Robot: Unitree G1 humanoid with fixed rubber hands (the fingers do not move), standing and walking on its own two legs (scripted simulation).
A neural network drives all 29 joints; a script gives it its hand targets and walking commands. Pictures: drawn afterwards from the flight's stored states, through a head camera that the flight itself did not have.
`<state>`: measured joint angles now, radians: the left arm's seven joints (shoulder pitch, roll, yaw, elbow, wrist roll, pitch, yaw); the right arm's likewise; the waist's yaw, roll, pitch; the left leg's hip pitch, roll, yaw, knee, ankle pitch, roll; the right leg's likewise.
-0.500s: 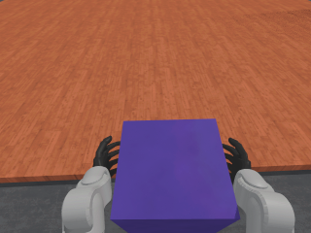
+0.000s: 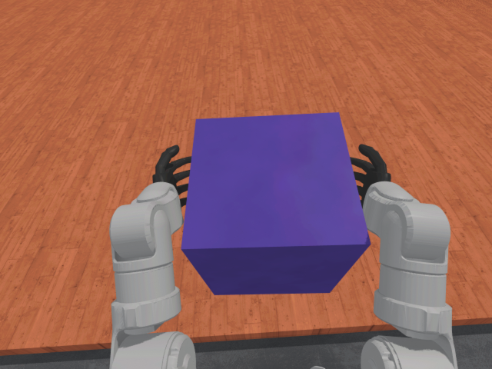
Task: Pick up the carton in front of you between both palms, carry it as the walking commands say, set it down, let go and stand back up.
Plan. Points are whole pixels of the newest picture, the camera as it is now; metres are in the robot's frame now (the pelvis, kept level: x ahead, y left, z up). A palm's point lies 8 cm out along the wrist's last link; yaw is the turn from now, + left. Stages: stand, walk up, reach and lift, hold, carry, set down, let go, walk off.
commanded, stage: carry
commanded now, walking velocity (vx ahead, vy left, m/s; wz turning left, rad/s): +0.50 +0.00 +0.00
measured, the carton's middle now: (269, 214) +0.34 +0.00 +0.08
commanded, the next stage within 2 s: none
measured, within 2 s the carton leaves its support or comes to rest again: neither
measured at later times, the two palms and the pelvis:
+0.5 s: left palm (204, 71) +0.72 +0.14 +0.15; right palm (333, 70) +0.70 -0.16 +0.15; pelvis +0.35 +0.01 +0.03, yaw -2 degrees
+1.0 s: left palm out of the picture +1.05 +0.12 +0.24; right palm out of the picture +1.07 -0.18 +0.23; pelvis +0.71 -0.04 +0.08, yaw +0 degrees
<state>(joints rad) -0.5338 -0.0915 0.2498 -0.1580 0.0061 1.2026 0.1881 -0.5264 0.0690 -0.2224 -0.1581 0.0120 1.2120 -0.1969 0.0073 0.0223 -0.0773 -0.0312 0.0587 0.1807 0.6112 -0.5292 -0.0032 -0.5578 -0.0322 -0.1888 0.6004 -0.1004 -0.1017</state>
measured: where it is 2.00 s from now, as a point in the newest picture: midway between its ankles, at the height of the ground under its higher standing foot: (272, 155)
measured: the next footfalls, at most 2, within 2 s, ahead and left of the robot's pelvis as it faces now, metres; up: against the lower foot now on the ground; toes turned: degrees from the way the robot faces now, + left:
left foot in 0.44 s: +0.50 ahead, +0.09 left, +0.07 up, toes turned +3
right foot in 0.88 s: +0.82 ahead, -0.10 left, +0.07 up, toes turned -7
